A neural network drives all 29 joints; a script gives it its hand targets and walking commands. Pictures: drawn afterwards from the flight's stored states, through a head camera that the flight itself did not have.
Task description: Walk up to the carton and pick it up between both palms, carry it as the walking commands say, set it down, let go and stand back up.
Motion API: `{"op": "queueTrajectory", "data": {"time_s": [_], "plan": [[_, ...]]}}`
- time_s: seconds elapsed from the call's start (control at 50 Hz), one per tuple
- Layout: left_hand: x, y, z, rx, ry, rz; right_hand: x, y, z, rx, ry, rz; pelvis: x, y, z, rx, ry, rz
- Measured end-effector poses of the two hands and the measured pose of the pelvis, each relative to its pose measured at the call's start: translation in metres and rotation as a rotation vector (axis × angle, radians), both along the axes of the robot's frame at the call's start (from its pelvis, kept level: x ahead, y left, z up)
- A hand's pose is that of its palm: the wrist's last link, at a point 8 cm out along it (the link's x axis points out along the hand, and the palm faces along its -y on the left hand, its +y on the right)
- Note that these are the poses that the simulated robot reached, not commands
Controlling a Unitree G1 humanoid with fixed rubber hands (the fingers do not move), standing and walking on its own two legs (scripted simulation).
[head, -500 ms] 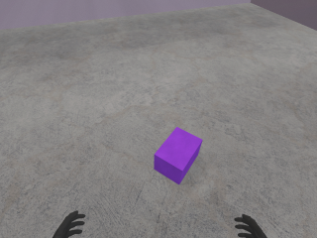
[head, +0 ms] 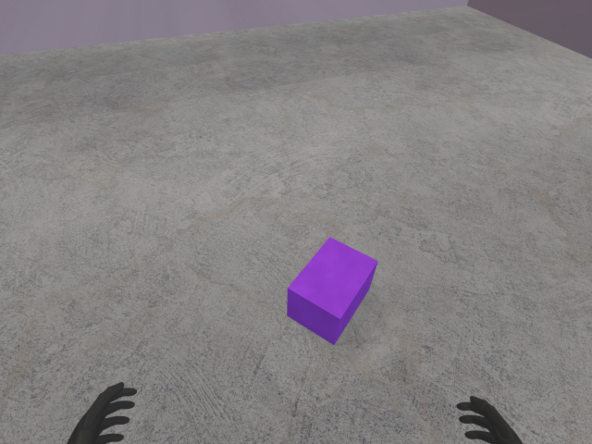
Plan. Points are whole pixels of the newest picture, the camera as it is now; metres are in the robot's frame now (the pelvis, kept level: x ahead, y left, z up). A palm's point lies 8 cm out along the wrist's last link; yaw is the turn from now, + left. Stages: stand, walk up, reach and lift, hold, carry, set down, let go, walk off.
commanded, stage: stand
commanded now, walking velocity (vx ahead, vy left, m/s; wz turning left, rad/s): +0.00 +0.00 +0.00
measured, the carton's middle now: (331, 288) +0.80 -0.15 -0.66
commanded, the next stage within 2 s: walk up in 0.62 s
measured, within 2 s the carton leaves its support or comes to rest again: neither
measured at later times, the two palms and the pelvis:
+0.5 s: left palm out of the picture +0.16 +0.28 -0.06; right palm out of the picture +0.15 -0.28 -0.06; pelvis +0.00 +0.00 +0.00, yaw +0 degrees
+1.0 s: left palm out of the picture +0.08 +0.35 -0.05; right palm out of the picture +0.13 -0.29 -0.05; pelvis +0.00 +0.03 +0.01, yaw -4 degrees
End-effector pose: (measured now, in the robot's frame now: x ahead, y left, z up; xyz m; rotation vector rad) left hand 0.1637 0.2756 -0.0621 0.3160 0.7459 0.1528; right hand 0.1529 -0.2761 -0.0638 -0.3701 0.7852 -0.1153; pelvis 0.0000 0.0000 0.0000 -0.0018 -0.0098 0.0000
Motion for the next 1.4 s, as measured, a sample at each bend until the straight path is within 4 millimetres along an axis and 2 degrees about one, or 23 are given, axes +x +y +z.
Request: {"op": "queueTrajectory", "data": {"time_s": [0.52, 0.84, 0.88, 0.92, 1.0, 1.06, 1.1, 1.16, 1.22, 1.28, 1.32, 1.4], "plan": [[-0.001, 0.007, 0.003, 0.02, -0.002, -0.005, -0.001, -0.004, 0.002, -0.012, -0.003, 0.005, -0.001, 0.0, 0.0, 0.0, -0.002, 0.0], [-0.008, 0.007, 0.005, 0.023, -0.015, -0.007, -0.008, -0.005, 0.004, -0.014, -0.013, 0.009, -0.009, 0.0, 0.0, 0.0, -0.013, -0.001], [-0.02, 0.014, 0.004, 0.041, 0.005, -0.016, -0.01, -0.007, 0.005, -0.008, -0.005, 0.024, -0.009, 0.002, 0.0, 0.002, -0.014, -0.01], [-0.042, 0.03, 0.002, 0.073, 0.076, -0.018, -0.012, -0.01, 0.009, -0.015, 0.01, 0.03, -0.007, 0.008, 0.003, 0.005, -0.007, -0.03], [-0.083, 0.073, 0.007, 0.146, 0.246, -0.013, -0.018, -0.009, 0.013, -0.032, 0.061, 0.022, 0.001, 0.029, 0.01, 0.003, 0.029, -0.07], [-0.093, 0.109, 0.013, 0.193, 0.315, -0.018, -0.016, 0.004, 0.013, -0.042, 0.074, 0.01, 0.012, 0.05, 0.009, -0.009, 0.038, -0.1], [-0.084, 0.132, 0.012, 0.215, 0.323, -0.027, -0.013, 0.019, 0.011, -0.047, 0.079, 0.002, 0.018, 0.066, 0.006, -0.026, 0.043, -0.11], [-0.051, 0.161, 0.002, 0.229, 0.277, -0.042, -0.011, 0.04, 0.006, -0.071, 0.083, -0.016, 0.028, 0.09, -0.004, -0.047, 0.032, -0.118], [-0.004, 0.166, 0.007, 0.213, 0.203, -0.084, -0.014, 0.057, 0.016, -0.07, 0.081, -0.061, 0.041, 0.106, 0.004, -0.054, 0.016, -0.14], [0.038, 0.168, 0.017, 0.189, 0.154, -0.129, -0.013, 0.065, 0.032, -0.086, 0.082, -0.097, 0.055, 0.116, 0.016, -0.07, 0.013, -0.143], [0.057, 0.17, 0.018, 0.173, 0.145, -0.146, -0.01, 0.069, 0.04, -0.098, 0.092, -0.112, 0.065, 0.122, 0.021, -0.079, 0.014, -0.144], [0.082, 0.172, 0.015, 0.151, 0.163, -0.16, 0.0, 0.073, 0.047, -0.112, 0.123, -0.131, 0.088, 0.128, 0.025, -0.084, 0.021, -0.152]]}}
